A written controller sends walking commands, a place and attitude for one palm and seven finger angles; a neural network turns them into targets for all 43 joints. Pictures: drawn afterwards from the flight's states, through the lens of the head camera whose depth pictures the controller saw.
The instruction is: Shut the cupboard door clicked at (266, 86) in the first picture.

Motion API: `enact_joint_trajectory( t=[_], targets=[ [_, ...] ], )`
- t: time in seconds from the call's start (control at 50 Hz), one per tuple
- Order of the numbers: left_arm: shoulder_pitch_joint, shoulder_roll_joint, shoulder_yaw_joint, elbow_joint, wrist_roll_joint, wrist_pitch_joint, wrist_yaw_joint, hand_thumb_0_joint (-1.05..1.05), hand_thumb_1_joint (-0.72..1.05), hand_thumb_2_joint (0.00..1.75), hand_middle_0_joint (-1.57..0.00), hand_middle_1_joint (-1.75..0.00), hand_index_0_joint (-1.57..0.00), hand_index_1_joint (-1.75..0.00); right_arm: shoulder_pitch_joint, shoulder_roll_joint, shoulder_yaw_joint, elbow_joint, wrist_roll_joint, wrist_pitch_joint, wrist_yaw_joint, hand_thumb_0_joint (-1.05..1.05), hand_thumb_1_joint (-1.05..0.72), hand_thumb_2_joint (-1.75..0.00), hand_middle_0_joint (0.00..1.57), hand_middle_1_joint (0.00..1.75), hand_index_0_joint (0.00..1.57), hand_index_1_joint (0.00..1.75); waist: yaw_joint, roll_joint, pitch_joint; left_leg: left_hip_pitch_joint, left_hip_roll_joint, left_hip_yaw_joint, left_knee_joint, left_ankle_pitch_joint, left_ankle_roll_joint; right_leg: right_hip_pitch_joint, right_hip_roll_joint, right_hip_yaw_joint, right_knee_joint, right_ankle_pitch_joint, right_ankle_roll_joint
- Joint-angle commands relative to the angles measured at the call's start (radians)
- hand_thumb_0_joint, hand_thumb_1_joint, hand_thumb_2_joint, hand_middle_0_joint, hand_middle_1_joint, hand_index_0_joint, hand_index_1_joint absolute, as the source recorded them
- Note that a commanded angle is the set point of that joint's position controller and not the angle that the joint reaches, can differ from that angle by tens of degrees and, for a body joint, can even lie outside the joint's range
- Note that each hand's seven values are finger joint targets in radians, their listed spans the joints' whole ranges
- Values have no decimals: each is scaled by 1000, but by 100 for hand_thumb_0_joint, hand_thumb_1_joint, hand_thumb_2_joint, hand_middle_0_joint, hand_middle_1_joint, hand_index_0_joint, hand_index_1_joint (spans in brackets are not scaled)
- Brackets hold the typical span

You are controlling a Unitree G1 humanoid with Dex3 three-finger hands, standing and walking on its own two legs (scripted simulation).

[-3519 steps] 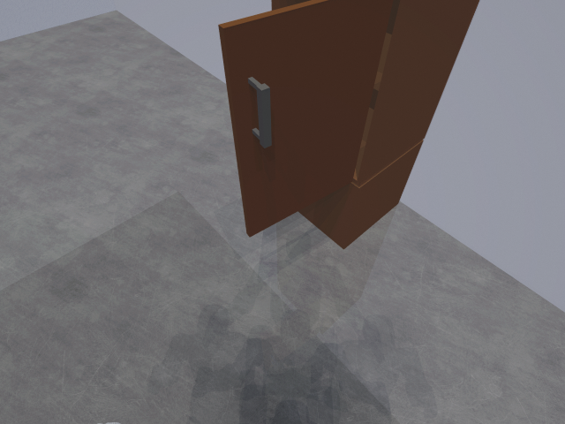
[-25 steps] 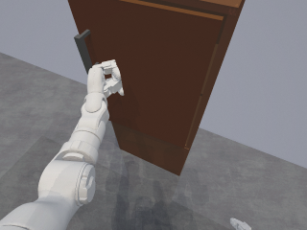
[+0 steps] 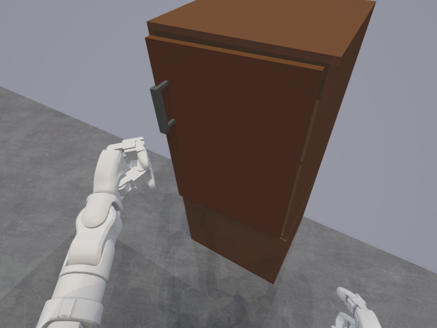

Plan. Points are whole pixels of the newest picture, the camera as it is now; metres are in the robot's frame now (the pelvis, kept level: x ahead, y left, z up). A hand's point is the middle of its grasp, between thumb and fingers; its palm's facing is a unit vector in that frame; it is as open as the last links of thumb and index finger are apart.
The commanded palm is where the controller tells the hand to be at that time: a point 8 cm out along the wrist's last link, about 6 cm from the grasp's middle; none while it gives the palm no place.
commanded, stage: draw the hand back to the body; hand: left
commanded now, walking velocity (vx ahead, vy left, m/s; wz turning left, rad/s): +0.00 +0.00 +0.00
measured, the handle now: (164, 107) +0.63 +0.18 +0.09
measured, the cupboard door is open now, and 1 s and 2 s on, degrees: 3 3 3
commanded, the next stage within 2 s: step back with the hand held close in 1.04 s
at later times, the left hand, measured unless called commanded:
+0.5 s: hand (61, 214) +0.25 +0.25 +0.16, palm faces +0.34 -0.88 -0.32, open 4.9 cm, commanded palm +0.19 +0.29 +0.18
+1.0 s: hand (30, 231) +0.21 +0.27 +0.16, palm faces +0.45 -0.81 -0.37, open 7.4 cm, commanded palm +0.16 +0.31 +0.19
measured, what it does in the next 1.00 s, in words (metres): stands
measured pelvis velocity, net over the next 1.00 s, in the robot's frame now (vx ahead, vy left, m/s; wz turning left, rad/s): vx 0.03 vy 0.01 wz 0.01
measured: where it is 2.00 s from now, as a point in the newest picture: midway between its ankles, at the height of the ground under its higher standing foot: outside the picture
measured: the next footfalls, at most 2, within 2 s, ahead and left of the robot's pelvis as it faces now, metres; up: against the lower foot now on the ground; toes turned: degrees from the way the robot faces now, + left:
none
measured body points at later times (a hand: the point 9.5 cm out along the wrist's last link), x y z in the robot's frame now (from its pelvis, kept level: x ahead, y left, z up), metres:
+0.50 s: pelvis +0.02 +0.01 +0.02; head +0.00 -0.01 +0.47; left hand +0.22 +0.29 +0.17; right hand +0.20 -0.19 -0.08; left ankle +0.02 +0.11 -0.73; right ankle -0.01 -0.10 -0.73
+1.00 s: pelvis +0.03 +0.01 +0.02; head +0.00 -0.01 +0.46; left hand +0.18 +0.31 +0.19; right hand +0.22 -0.21 -0.07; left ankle +0.02 +0.11 -0.73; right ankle -0.01 -0.10 -0.73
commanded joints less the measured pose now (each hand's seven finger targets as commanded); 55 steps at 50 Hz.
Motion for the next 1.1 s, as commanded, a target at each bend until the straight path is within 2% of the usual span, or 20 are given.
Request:
enact_joint_trajectory(
  t=[0.0, 0.06, 0.1, 0.14, 0.18, 0.2, 0.28, 0.34, 0.38, 0.5, 0.52, 0.56, 0.64, 0.7, 0.76, 0.8, 0.84, 0.92, 1.04, 1.08],
  targets=[
    [-92, 200, 62, -308, 55, -38, 71, 0, 90, 90, -108, -126, -108, -126, -139, -74, -13, -174, -8, -18, -29, 0, -90, -90, 20, 30, 20, 30, 25, -145, -83, 133, -16, -31, -150, 106, 28, 50, -27, 56, -203, 172, 32],
    [-68, 219, 77, -428, 71, -28, 97, 0, 90, 90, -100, -117, -100, -117, -164, -62, 0, -182, -12, 4, -36, 0, -90, -90, 20, 30, 20, 30, 20, -100, -76, 188, -9, -28, -184, 127, 27, 96, -28, 47, -224, 182, 25],
    [-68, 241, 87, -496, 84, -26, 113, 0, 90, 90, -94, -111, -94, -111, -174, -63, 3, -178, -18, 3, -41, 0, -90, -90, 20, 30, 20, 30, 20, -47, -72, 227, -4, -33, -209, 134, 24, 102, -21, 42, -247, 177, 20],
    [-64, 233, 77, -568, 94, -24, 128, 0, 90, 90, -89, -105, -89, -105, -181, -55, 11, -179, -22, -3, -43, 0, -90, -90, 20, 30, 20, 30, 17, 49, -71, 269, -4, -36, -230, 142, 18, 112, -19, 35, -256, 183, 13],
    [-18, 234, 81, -628, 100, -22, 142, 0, 90, 90, -83, -99, -83, -99, -179, -54, 14, -175, -30, -15, -41, 0, -90, -90, 20, 30, 20, 30, 21, 87, -81, 300, -1, -45, -244, 173, 14, 132, -15, 28, -261, 210, 7],
    [25, 243, 90, -639, 102, -19, 145, 0, 90, 90, -81, -96, -81, -96, -178, -60, 13, -169, -34, -21, -42, 0, -90, -90, 20, 30, 20, 30, 24, 51, -82, 304, 2, -48, -248, 190, 15, 145, -11, 26, -270, 223, 8],
    [163, 220, 94, -692, 106, -13, 155, 0, 90, 90, -69, -84, -69, -84, -190, -57, 14, -170, -40, -30, -38, 0, -90, -90, 20, 30, 20, 30, 29, 14, -56, 319, 7, -55, -273, 203, 10, 158, -7, 13, -277, 227, 10],
    [295, 238, 144, -683, 101, -3, 156, 0, 90, 90, -61, -75, -61, -75, -191, -61, 10, -170, -44, -26, -37, 0, -90, -90, 20, 30, 20, 30, 43, -63, -31, 294, 7, -50, -277, 231, 14, 185, -11, 12, -283, 256, 14],
    [364, 260, 191, -695, 101, -1, 156, 0, 90, 90, -56, -69, -56, -69, -194, -61, 6, -168, -46, -18, -35, 0, -90, -90, 20, 30, 20, 30, 51, -82, -19, 283, 6, -47, -274, 258, 13, 198, -12, 8, -279, 282, 15],
    [507, 341, 311, -835, 102, -16, 165, 0, 90, 90, -39, -51, -39, -51, -198, -58, -4, -167, -50, -32, -30, 0, -90, -90, 20, 30, 20, 30, 71, 21, -45, 280, 4, -42, -254, 329, 8, 233, -20, 10, -272, 334, 14],
    [522, 334, 311, -876, 102, -21, 167, 0, 90, 90, -36, -48, -36, -48, -192, -52, -4, -172, -48, -36, -29, 0, -90, -90, 20, 30, 20, 30, 69, 51, -59, 285, 5, -42, -250, 358, 6, 242, -24, 9, -261, 350, 13],
    [570, 345, 334, -910, 104, -24, 175, 0, 90, 90, -31, -42, -31, -42, -187, -51, -6, -170, -49, -49, -28, 0, -90, -90, 20, 30, 20, 30, 70, 63, -53, 287, 7, -47, -246, 359, 1, 229, -21, 4, -259, 339, 13],
    [671, 363, 390, -907, 100, -23, 186, 0, 90, 90, -20, -30, -20, -30, -177, -53, -12, -164, -45, -64, -30, 0, -90, -90, 20, 30, 20, 30, 74, 36, -4, 262, 10, -46, -247, 343, -1, 208, -18, 1, -264, 324, 13],
    [630, 290, 316, -846, 105, -13, 181, 0, 90, 90, -20, -30, -20, -30, -168, -67, -20, -149, -47, -69, -35, 0, -90, -90, 20, 30, 20, 30, 51, -26, 65, 256, 11, -41, -254, 306, 8, 157, -17, 0, -282, 296, 19],
    [575, 295, 310, -818, 110, -11, 187, 0, 90, 90, -20, -30, -20, -30, -166, -75, -24, -148, -47, -69, -42, 0, -90, -90, 20, 30, 20, 30, 48, -45, 74, 262, 9, -42, -261, 249, 15, 135, -22, 2, -283, 243, 23],
    [566, 306, 317, -821, 111, -14, 189, 0, 90, 90, -20, -30, -20, -30, -168, -78, -26, -144, -49, -72, -45, 0, -90, -90, 20, 30, 20, 30, 54, -58, 47, 272, 7, -43, -259, 246, 19, 151, -22, 6, -289, 240, 22],
    [564, 322, 329, -866, 113, -24, 193, 0, 90, 90, -20, -30, -20, -30, -170, -68, -24, -147, -52, -78, -47, 0, -90, -90, 20, 30, 20, 30, 63, -20, -22, 290, 0, -39, -252, 267, 21, 188, -28, 11, -272, 268, 21],
    [599, 357, 362, -939, 113, -30, 199, 0, 90, 90, -20, -30, -20, -30, -178, -56, -16, -149, -56, -93, -46, 0, -90, -90, 20, 30, 20, 30, 76, 44, -75, 290, -4, -33, -235, 328, 16, 238, -34, 16, -260, 342, 17],
    [625, 334, 364, -866, 106, -17, 191, 0, 90, 90, -20, -30, -20, -30, -182, -48, -10, -142, -52, -81, -42, 0, -90, -90, 20, 30, 20, 30, 71, 41, 57, 251, 3, -27, -244, 319, 7, 187, -27, 12, -279, 333, 16],
    [627, 322, 360, -841, 102, -15, 186, 0, 90, 90, -20, -30, -20, -30, -179, -51, -14, -145, -52, -76, -40, 0, -90, -90, 20, 30, 20, 30, 69, 11, 63, 257, 7, -27, -252, 303, 8, 177, -23, 9, -283, 309, 18]
  ],
)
